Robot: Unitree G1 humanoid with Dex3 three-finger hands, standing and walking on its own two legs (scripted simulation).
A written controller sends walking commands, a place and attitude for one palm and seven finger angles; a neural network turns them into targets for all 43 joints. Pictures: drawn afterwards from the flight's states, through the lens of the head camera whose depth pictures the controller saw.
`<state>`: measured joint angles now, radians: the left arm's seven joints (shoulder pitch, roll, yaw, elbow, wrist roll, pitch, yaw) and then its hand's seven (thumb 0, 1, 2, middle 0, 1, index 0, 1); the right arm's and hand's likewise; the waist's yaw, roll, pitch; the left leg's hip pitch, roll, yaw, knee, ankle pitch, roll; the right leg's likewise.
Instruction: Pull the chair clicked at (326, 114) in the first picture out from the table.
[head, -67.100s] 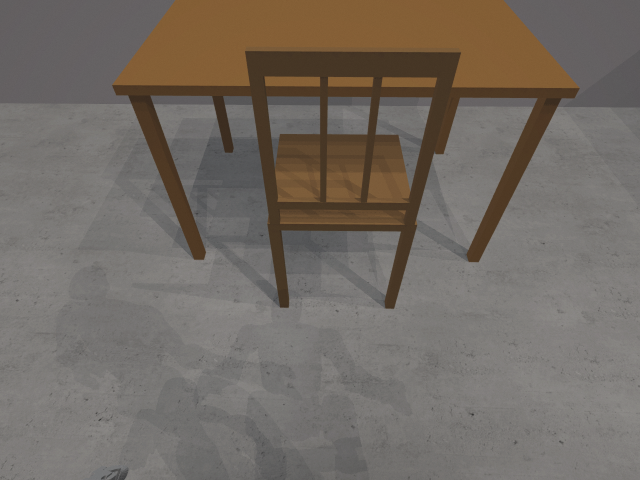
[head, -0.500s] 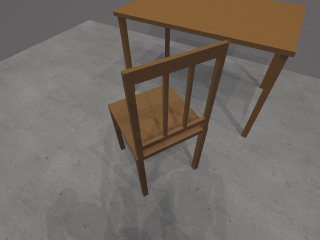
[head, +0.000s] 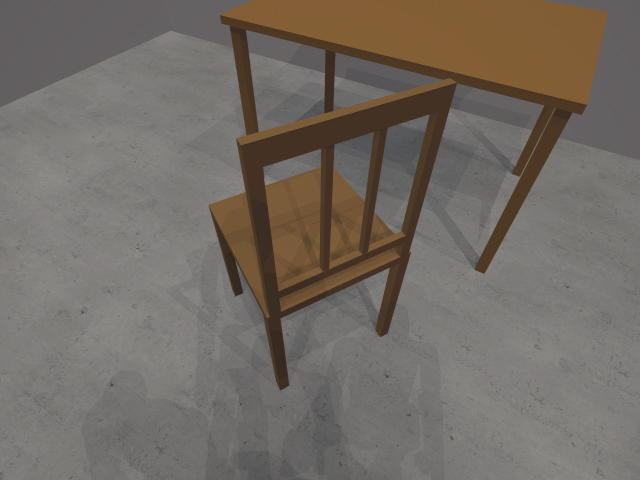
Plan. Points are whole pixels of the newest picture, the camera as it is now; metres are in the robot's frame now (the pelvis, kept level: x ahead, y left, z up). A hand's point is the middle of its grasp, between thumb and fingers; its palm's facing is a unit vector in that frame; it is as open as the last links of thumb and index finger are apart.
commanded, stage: look to check the result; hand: left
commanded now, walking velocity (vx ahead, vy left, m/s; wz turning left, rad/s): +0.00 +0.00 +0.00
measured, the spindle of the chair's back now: (325, 215) +0.60 +0.03 -0.07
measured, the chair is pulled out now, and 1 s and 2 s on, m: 0.51 0.51 0.51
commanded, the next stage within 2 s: stand and wait in 0.58 s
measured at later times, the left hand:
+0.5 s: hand out of the picture -0.01 +0.15 -0.17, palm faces +0.05 -0.98 -0.17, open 7.3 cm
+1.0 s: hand out of the picture -0.01 +0.15 -0.17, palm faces +0.04 -0.98 -0.18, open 7.3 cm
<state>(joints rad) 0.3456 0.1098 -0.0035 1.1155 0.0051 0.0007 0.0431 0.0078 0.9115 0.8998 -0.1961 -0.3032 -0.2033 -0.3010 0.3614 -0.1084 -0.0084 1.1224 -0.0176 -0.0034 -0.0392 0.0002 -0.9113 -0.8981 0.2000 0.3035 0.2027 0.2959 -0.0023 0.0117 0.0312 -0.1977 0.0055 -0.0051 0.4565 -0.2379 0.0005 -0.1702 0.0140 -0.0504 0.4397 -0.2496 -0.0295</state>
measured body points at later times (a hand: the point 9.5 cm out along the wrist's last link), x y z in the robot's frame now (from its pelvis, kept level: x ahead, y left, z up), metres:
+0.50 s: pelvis +0.00 +0.00 +0.00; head +0.02 -0.01 +0.45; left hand -0.01 +0.20 -0.16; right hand -0.02 -0.21 -0.16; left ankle +0.01 +0.12 -0.74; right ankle -0.01 -0.10 -0.74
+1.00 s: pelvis +0.01 -0.01 +0.00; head +0.02 -0.02 +0.45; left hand -0.01 +0.20 -0.16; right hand -0.03 -0.22 -0.16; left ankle +0.01 +0.12 -0.74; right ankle -0.01 -0.10 -0.74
